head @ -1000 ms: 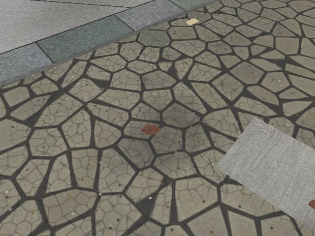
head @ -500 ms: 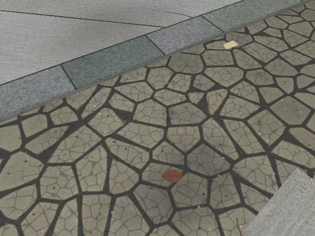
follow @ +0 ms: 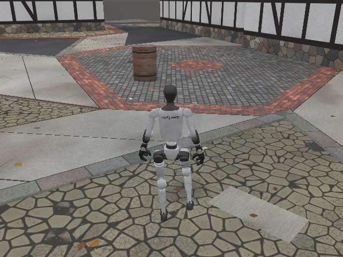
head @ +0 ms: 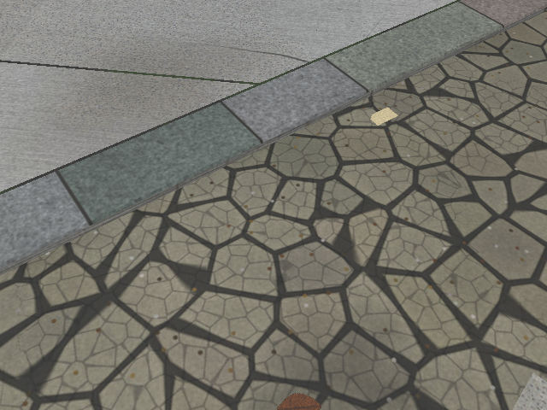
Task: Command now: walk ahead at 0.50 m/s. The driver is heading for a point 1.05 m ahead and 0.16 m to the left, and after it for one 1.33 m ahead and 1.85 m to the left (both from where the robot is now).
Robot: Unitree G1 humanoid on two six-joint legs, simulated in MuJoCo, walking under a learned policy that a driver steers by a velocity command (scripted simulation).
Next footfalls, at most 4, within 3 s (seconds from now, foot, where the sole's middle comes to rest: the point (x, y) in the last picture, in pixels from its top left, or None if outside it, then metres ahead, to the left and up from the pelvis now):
0.32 right None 0.36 -0.15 -0.78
0.86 left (226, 358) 0.63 0.11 -0.78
1.38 right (261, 245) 0.98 0.01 -0.78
1.88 left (140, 200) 1.14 0.38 -0.75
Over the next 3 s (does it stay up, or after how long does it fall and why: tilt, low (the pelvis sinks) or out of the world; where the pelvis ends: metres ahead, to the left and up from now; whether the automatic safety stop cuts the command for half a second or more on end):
stays up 1.33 0.62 0.03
